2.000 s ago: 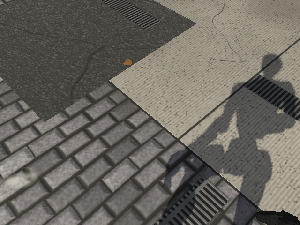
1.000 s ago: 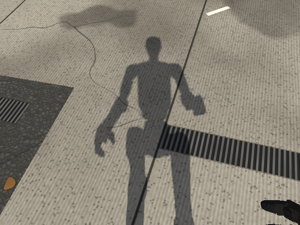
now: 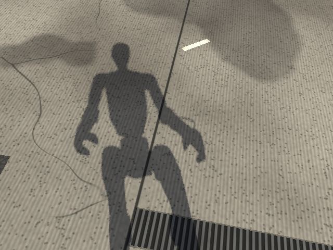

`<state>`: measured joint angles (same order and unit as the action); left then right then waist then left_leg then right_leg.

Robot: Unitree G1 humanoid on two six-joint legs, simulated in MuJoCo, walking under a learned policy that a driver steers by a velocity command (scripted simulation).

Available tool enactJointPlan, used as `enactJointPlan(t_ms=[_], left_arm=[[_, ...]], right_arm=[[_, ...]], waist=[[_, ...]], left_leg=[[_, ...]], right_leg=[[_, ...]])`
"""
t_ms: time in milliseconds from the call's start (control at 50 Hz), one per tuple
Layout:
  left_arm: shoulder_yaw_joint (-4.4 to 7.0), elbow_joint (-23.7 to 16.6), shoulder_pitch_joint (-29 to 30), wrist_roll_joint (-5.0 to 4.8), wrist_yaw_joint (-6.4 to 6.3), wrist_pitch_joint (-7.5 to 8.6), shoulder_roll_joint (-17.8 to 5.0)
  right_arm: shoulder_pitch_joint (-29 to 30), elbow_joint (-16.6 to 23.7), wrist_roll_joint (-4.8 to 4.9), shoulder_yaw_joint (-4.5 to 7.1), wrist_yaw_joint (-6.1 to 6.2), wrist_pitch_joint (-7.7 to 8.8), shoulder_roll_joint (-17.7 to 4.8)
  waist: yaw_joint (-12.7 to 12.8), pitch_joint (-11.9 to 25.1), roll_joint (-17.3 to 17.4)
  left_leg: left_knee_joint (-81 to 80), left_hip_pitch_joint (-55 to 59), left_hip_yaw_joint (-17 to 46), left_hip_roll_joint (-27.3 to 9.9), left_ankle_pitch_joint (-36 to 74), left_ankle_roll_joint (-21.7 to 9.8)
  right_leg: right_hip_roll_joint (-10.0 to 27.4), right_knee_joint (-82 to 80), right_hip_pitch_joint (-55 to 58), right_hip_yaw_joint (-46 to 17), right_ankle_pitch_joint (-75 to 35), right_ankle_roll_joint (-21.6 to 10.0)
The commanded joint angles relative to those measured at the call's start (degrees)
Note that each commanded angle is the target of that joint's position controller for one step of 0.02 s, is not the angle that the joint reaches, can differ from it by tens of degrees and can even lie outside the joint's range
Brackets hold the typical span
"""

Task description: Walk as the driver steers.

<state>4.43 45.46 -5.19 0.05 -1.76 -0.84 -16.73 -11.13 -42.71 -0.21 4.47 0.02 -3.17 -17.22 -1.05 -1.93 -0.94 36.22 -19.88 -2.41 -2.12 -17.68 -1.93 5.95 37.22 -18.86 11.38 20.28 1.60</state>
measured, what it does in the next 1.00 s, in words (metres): steps on the spot, turning left: right foot, then left foot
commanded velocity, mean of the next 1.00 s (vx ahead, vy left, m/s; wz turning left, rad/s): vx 0.03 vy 0.00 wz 0.58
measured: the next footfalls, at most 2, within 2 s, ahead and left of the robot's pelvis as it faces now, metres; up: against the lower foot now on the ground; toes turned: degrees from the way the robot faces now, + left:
right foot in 0.44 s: +0.10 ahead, -0.13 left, +0.00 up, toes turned +21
left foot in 0.86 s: -0.01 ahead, +0.12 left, +0.00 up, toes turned +33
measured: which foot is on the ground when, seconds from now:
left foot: down 0.00-0.44, up 0.46-0.84, down 0.86-1.00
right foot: up 0.00-0.42, down 0.44-0.86, up 0.88-1.00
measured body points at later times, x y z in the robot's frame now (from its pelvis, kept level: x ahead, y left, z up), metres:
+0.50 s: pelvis +0.03 -0.03 +0.01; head +0.06 -0.03 +0.46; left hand +0.08 +0.29 -0.09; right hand +0.27 -0.25 -0.09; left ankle +0.01 +0.09 -0.71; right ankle +0.07 -0.14 -0.73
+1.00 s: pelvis +0.01 +0.03 +0.01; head +0.02 +0.07 +0.46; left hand -0.04 +0.35 -0.10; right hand +0.28 -0.14 -0.07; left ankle -0.04 +0.10 -0.73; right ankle +0.09 -0.12 -0.66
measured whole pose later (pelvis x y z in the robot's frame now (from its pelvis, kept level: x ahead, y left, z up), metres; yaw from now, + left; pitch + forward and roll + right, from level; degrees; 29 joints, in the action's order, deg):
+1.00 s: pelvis +0.01 +0.03 +0.01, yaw +36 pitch +1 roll -2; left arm 5.3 45.3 -7.1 -0.4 0.1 0.9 -19.6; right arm -15.6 -36.2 0.7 3.7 -0.2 -0.1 -16.9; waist -0.1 -2.3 -2.2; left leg 27.9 -14.5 2.4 1.5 -15.1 -3.4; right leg 2.7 58.6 -26.8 -0.2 23.3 0.7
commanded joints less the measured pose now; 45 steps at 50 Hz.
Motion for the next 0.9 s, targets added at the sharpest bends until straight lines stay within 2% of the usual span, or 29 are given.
enactJointPlan(t_ms=[20,40,60,80,120,160,220,280,360,400,420,440,460,480,500,520,540,560,580,620,660,700,760,800,840,860,880,900], left_arm=[[1.41,-5.87,5.37,1.15,-0.56,0.19,-5.66],[1.7,-5.64,5.06,0.02,-0.59,0.08,-5.92],[1.97,-4.18,3.3,-0.03,-1.01,-0.02,-5.88],[2.34,-3.63,2.92,0.4,-1.4,-0.08,-6.86],[2.41,-3.22,2.28,0.29,-1.28,0.24,-6.2],[2.03,-3.05,2.34,-0.21,-1.13,0.57,-4.98],[1.48,-3.24,3.99,-0.29,-0.84,0.81,-3.96],[1.41,-3.0,4.06,-0.48,-0.25,1.05,-4.49],[1.61,-2.66,2.64,-0.82,0.65,1.95,-5.6],[1.77,-2.09,0.26,-0.87,1.22,2.58,-5.88],[1.96,-1.35,-2.03,-0.82,1.47,2.86,-6.07],[2.56,-0.78,-3.83,-0.37,1.42,2.9,-8.02],[3.24,-1.28,-3.99,0.59,0.95,2.46,-11.89],[3.46,-1.33,-2.91,2.35,1.0,2.16,-13.87],[2.62,-2.91,-0.49,2.13,0.87,2.37,-10.7],[1.81,-3.65,2.15,1.56,0.54,2.3,-7.75],[1.49,-4.05,3.7,0.82,0.26,2.1,-6.83],[1.2,-4.05,3.83,0.03,-0.06,1.98,-6.28],[1.05,-3.78,2.97,0.02,-0.42,1.69,-6.54],[1.26,-3.18,0.05,0.51,-1.0,1.1,-7.38],[1.65,-2.94,-1.83,0.66,-1.19,0.68,-8.7],[2.15,-3.25,-1.36,0.44,-0.83,0.37,-10.23],[2.67,-3.56,-0.52,-0.09,0.09,0.15,-11.83],[2.84,-3.33,-0.46,-0.93,0.59,0.28,-12.37],[2.67,-2.86,0.13,-2.06,0.82,0.42,-11.59],[2.16,-1.36,-3.74,-1.63,1.15,0.59,-9.3],[0.71,-2.6,-3.37,1.03,1.53,0.68,-4.62],[0.63,-6.6,1.82,1.13,1.24,1.36,-4.98]], right_arm=[[-6.58,3.79,-2.03,3.38,0.05,2.49,-14.34],[-4.67,3.87,-1.65,3.0,-0.01,3.64,-13.18],[-1.4,4.45,-0.41,2.87,0.31,4.0,-11.84],[0.95,5.01,0.76,2.26,0.78,3.8,-9.89],[1.21,5.69,0.61,1.68,1.58,3.33,-8.71],[0.24,5.99,0.58,1.91,2.06,3.08,-9.14],[-0.34,6.39,0.87,2.39,2.62,2.45,-10.22],[0.6,7.15,0.66,2.7,2.47,1.86,-10.94],[2.21,7.95,0.85,2.7,1.85,1.3,-10.81],[3.74,8.48,1.33,2.56,1.89,0.93,-10.52],[4.86,8.85,1.74,2.42,2.06,0.65,-10.24],[4.22,9.13,1.71,2.03,2.26,0.53,-8.87],[1.14,9.05,0.9,1.14,2.09,0.58,-5.43],[0.67,10.81,1.34,1.94,1.96,1.13,-7.51],[-0.46,9.5,0.65,3.22,1.86,1.48,-12.05],[-0.92,8.18,1.13,4.03,1.67,1.25,-13.3],[-1.83,7.01,1.14,3.94,1.81,0.59,-11.78],[-1.54,7.08,1.02,3.58,1.79,0.11,-10.45],[-0.87,7.52,1.27,3.03,1.5,-0.07,-8.76],[2.27,9.38,1.85,2.24,1.17,0.08,-6.99],[4.28,10.77,1.69,1.69,0.9,0.21,-6.19],[4.62,11.56,1.36,1.14,0.41,0.23,-5.49],[3.5,11.9,1.38,1.23,-0.21,-0.07,-6.26],[2.24,11.92,1.44,1.6,-0.66,-0.51,-6.76],[-1.63,10.64,1.31,2.19,-0.89,-0.71,-6.9],[-4.69,9.6,1.38,3.07,-0.32,-0.68,-8.69],[-8.32,9.62,1.69,4.65,0.68,-0.35,-14.66],[-9.9,10.59,0.4,4.63,-0.04,1.53,-17.36]], waist=[[-3.25,6.49,14.22],[-1.62,6.51,11.52],[0.11,6.54,8.0],[0.83,6.48,7.67],[1.6,8.45,8.03],[1.19,9.22,7.37],[0.12,8.69,8.13],[-0.28,7.49,9.57],[-0.28,7.21,10.72],[1.12,7.68,10.77],[2.66,7.74,10.31],[2.67,8.37,7.97],[0.31,9.55,-4.61],[-0.84,6.65,-16.0],[-0.51,6.02,-10.46],[-1.28,5.0,-7.4],[-1.75,4.04,-6.13],[-0.88,2.99,-6.53],[-0.37,2.51,-6.71],[1.81,2.84,-7.81],[3.42,4.31,-8.28],[3.72,5.24,-8.7],[3.32,5.34,-9.45],[2.53,5.06,-9.45],[-0.12,5.38,-7.85],[-0.44,7.02,-2.6],[-0.45,7.42,13.46],[-2.55,8.9,17.77]], left_leg=[[-18.18,14.19,31.27,-19.57,33.11,-18.83],[-17.61,14.37,26.36,-16.68,31.08,-16.11],[-16.63,14.61,22.8,-13.86,28.33,-12.77],[-16.32,14.35,21.31,-12.95,28.43,-11.01],[-15.83,13.5,19.48,-11.03,32.33,-10.64],[-15.51,15.62,19.26,-10.21,32.24,-10.6],[-15.29,15.99,20.96,-9.49,26.84,-10.62],[-15.62,12.08,23.5,-8.83,21.34,-11.01],[-14.16,10.93,28.29,-8.02,22.52,-10.82],[-12.08,11.07,29.95,-6.74,24.19,-9.54],[-10.56,9.64,29.57,-5.11,22.37,-7.8],[-7.61,5.53,27.91,-2.6,15.29,-5.13],[4.54,-2.23,19.68,4.03,-2.96,-1.75],[15.19,-13.01,11.72,10.13,-20.33,1.36],[26.05,-13.99,12.53,5.73,-18.55,3.31],[29.92,-13.71,12.01,4.98,-14.47,4.12],[31.79,-14.19,11.13,4.48,-11.28,5.21],[33.35,-15.95,10.68,4.13,-8.49,6.25],[32.82,-15.88,9.17,3.81,-6.95,6.94],[27.75,-16.82,6.38,2.78,-5.09,7.84],[22.01,-15.96,5.33,1.14,-5.21,8.31],[16.09,-11.58,3.6,-0.1,-5.55,7.93],[8.67,-4.65,0.43,0.15,-4.65,6.53],[2.7,-1.58,-0.54,0.53,-2.63,4.89],[-8.86,6.38,-2.07,2.27,5.88,1.74],[-12.98,14.9,0.79,2.26,11.34,-0.59],[-15.4,25.07,19.95,-10.85,21.56,-5.99],[-19.03,23.38,38.25,-20.13,9.67,-18.08]], right_leg=[[-6.24,28.24,-19.82,-11.78,19.22,2.05],[-5.38,30.11,-20.64,-13.98,14.27,0.96],[-4.41,29.19,-21.02,-14.85,9.33,0.67],[-3.95,27.83,-20.91,-15.38,6.2,0.86],[-5.21,28.09,-17.29,-15.2,2.23,1.54],[-5.93,23.14,-17.07,-15.41,0.09,2.1],[-6.56,13.87,-15.0,-16.1,-1.17,3.21],[-7.35,7.72,-10.03,-16.25,-0.99,3.48],[-8.38,0.48,-4.93,-16.56,0.32,2.61],[-8.63,-7.22,-0.84,-16.18,-2.86,1.6],[-8.38,-14.49,3.65,-15.34,-8.83,0.77],[-4.11,-18.0,9.94,-17.7,-14.48,-0.88],[8.08,-19.33,16.38,-28.64,-22.72,-5.53],[16.85,-20.33,14.28,-40.82,-31.65,-15.93],[18.11,-20.35,12.6,-39.13,-30.47,-18.66],[14.05,-19.54,11.31,-32.64,-28.03,-16.08],[10.34,-19.04,11.3,-27.63,-24.53,-13.48],[9.24,-18.94,11.97,-25.15,-24.82,-13.0],[8.05,-19.15,11.75,-22.37,-26.11,-13.02],[7.8,-19.52,15.09,-19.6,-27.9,-13.8],[9.36,-19.17,18.62,-18.65,-29.74,-14.61],[10.23,-18.94,18.01,-16.55,-30.64,-14.62],[11.08,-18.3,15.13,-13.95,-31.55,-13.99],[11.91,-16.44,14.89,-13.32,-30.35,-12.85],[10.66,-10.73,11.85,-10.42,-26.18,-9.14],[8.22,-4.33,5.95,-6.91,-15.6,-5.38],[1.4,13.42,-10.15,-1.42,8.42,-0.09],[-5.85,25.22,-22.31,-9.54,18.95,1.08]])
Keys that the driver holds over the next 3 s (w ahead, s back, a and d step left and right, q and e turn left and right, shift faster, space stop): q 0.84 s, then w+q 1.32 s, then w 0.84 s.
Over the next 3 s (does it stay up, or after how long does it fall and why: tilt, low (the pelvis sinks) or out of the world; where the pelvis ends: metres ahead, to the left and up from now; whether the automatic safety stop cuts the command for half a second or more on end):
stays up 0.42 0.93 0.01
